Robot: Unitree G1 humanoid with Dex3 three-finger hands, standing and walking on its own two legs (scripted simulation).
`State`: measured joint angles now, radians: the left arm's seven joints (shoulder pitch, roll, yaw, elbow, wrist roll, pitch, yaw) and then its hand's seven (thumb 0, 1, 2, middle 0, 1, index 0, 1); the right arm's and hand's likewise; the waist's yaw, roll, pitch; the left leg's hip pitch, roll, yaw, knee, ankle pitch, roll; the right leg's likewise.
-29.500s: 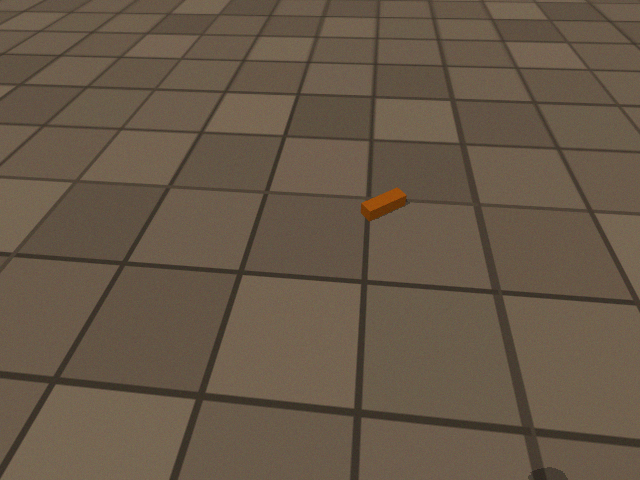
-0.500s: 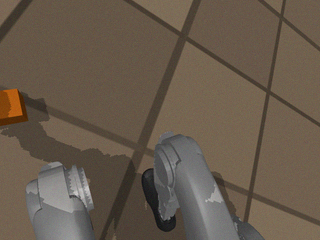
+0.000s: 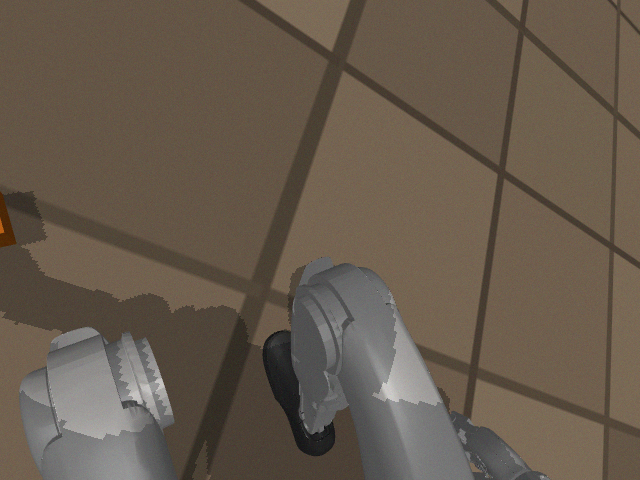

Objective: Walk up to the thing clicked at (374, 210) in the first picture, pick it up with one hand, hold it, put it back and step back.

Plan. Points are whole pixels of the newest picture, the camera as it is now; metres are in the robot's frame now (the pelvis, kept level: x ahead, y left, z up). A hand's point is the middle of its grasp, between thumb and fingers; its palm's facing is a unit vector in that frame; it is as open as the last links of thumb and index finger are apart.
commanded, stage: rest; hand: left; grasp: from above
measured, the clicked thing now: out of the picture +0.45 +0.36 -0.27
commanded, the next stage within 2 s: open in 0.12 s
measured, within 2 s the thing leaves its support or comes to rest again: neither
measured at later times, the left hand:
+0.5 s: hand out of the picture +0.44 +0.34 -0.24, palm faces -0.46 -0.12 -0.88, open 10.2 cm
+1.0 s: hand out of the picture +0.44 +0.34 -0.23, palm faces -0.46 -0.13 -0.88, open 13.4 cm
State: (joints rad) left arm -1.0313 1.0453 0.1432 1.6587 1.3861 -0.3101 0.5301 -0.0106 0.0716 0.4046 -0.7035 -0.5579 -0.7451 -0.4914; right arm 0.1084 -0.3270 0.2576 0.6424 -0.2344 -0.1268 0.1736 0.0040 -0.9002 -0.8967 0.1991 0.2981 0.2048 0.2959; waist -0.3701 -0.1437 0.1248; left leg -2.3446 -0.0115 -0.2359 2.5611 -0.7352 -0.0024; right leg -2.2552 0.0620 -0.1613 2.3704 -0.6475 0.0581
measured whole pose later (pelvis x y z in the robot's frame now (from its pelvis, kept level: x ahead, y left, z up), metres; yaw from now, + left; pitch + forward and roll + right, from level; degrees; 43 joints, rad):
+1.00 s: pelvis +0.00 +0.00 +0.00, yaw -1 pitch +28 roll -15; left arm -1.05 1.08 0.09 1.68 1.34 -0.32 0.54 0.00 -0.39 0.89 -0.16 -0.98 -0.18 -0.96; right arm 0.09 -0.34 0.31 0.62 -0.23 -0.15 0.19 0.00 -0.90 -0.90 0.20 0.30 0.21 0.30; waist -0.38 -0.15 0.14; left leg -2.33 -0.01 -0.26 2.55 -0.73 -0.01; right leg -2.24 0.07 -0.18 2.35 -0.63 0.06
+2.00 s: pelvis -0.01 -0.01 +0.06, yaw +5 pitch +33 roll -10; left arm -0.99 0.87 0.03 1.28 1.16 -0.25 0.09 0.00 -0.47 0.97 -0.12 -0.98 -0.12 -0.98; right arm 0.18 -0.34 0.13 0.62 -0.09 0.03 0.11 0.00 -0.90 -0.90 0.20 0.30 0.20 0.30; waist -0.25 -0.01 -0.04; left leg -2.24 -0.02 -0.15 2.31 -0.66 0.00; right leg -2.16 0.02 -0.10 2.19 -0.62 0.04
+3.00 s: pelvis +0.01 -0.01 +0.22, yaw +11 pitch +30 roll -6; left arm -0.15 0.44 0.07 0.39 0.28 0.17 0.03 0.01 0.86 0.89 -0.21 -0.31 -0.21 -0.31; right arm 0.09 -0.26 0.00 0.56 0.04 -0.04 0.01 0.01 -0.90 -0.90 0.20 0.30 0.20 0.29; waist -0.08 0.02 -0.20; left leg -1.67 0.00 -0.10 1.80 -0.64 -0.01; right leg -1.63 0.01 -0.06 1.72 -0.61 0.02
